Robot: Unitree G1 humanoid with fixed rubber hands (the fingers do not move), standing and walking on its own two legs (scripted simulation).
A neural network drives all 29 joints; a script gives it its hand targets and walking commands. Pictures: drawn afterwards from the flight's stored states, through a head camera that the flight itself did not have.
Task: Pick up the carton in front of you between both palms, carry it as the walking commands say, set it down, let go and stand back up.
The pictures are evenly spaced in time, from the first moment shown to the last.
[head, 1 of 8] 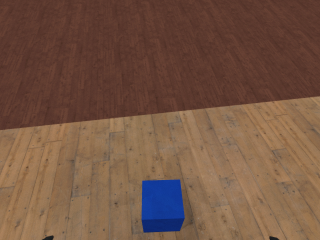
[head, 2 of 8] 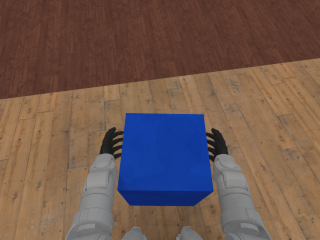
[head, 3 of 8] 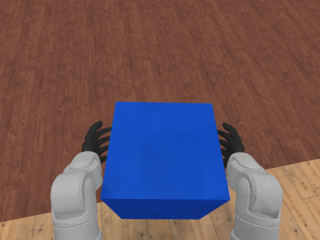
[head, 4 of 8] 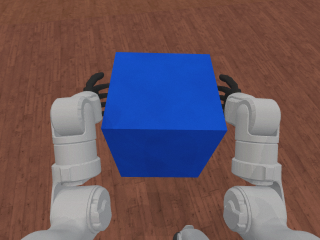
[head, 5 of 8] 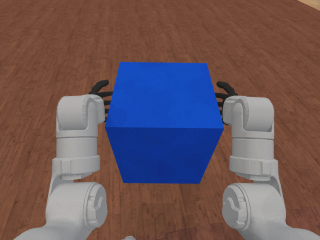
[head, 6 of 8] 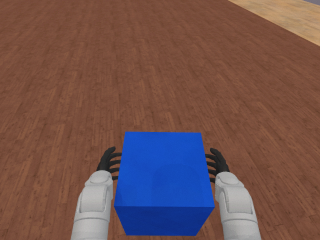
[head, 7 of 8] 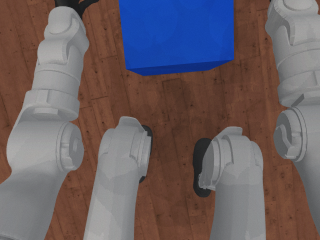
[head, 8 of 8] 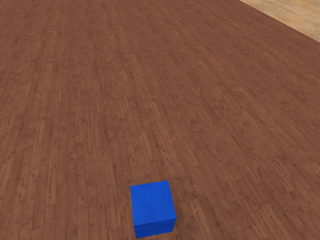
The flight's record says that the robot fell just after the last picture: no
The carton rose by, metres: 1.16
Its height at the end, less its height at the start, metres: +0.42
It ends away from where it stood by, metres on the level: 5.83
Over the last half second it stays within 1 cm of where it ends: yes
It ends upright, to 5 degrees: yes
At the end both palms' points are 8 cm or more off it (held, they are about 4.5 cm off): yes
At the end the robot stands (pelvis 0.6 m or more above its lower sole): yes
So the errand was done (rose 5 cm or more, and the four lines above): yes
